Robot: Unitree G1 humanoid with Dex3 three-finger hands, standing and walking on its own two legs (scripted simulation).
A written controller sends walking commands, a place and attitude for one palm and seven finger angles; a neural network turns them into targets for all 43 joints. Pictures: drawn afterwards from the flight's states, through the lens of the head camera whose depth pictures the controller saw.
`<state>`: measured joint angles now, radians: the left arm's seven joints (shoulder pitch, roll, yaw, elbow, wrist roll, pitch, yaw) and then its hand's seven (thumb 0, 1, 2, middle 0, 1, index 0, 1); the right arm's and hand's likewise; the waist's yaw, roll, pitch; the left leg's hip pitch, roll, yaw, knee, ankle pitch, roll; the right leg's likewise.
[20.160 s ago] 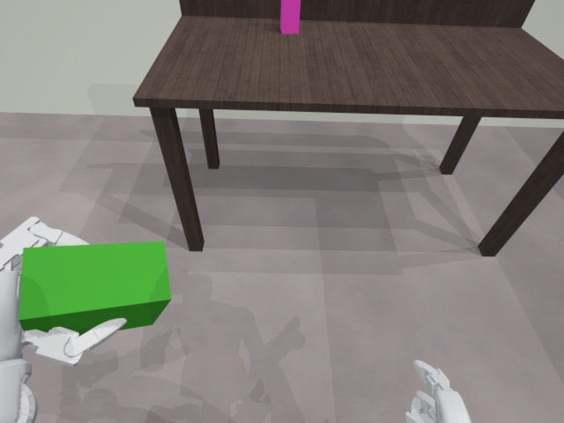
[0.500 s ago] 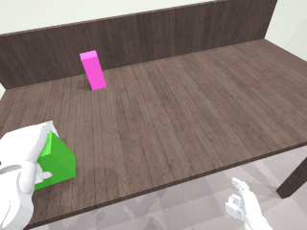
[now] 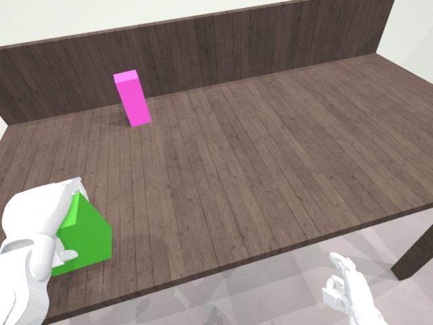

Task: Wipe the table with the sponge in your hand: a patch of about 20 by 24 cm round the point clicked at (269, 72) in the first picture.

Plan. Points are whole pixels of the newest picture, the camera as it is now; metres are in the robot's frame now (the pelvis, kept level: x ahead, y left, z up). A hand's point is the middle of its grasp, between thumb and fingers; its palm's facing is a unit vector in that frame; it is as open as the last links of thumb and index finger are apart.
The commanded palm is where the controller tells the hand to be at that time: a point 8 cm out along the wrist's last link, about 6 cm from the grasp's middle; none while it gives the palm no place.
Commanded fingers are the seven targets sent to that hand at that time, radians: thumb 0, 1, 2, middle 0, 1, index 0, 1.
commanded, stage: lower the sponge onto the table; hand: left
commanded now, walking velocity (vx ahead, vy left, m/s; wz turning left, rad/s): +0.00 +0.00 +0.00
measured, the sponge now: (72, 241) +0.21 +0.31 +0.06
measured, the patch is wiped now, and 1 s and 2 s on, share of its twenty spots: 0.00 0.00 0.20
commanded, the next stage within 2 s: wipe forward along the first lane in 1.18 s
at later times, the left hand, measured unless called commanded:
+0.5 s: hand (64, 234) +0.20 +0.30 +0.10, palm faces +0.03 -0.07 -1.00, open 10.2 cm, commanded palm +0.18 +0.30 +0.16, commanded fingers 0.00 0.10 1.30 -1.20 -1.60 -1.20 -1.60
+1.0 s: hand (67, 240) +0.20 +0.31 +0.08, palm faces +0.01 -0.08 -1.00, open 10.2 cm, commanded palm +0.18 +0.30 +0.14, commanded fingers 0.00 0.10 1.30 -1.20 -1.60 -1.20 -1.60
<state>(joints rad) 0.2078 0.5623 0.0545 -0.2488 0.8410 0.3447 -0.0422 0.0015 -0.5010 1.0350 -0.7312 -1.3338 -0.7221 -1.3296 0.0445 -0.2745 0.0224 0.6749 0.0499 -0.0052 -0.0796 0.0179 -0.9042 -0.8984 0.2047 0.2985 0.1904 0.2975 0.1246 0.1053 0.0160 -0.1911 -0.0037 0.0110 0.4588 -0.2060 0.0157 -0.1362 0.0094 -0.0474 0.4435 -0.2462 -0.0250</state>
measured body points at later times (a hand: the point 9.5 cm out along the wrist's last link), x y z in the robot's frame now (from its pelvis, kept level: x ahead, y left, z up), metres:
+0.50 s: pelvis +0.00 +0.00 +0.00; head -0.01 -0.03 +0.45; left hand +0.20 +0.30 +0.15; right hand +0.24 -0.21 -0.08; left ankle +0.03 +0.11 -0.74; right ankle +0.00 -0.11 -0.74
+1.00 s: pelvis +0.00 +0.00 +0.00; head -0.01 -0.04 +0.45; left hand +0.20 +0.31 +0.13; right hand +0.24 -0.21 -0.08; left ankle +0.03 +0.11 -0.74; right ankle +0.00 -0.11 -0.74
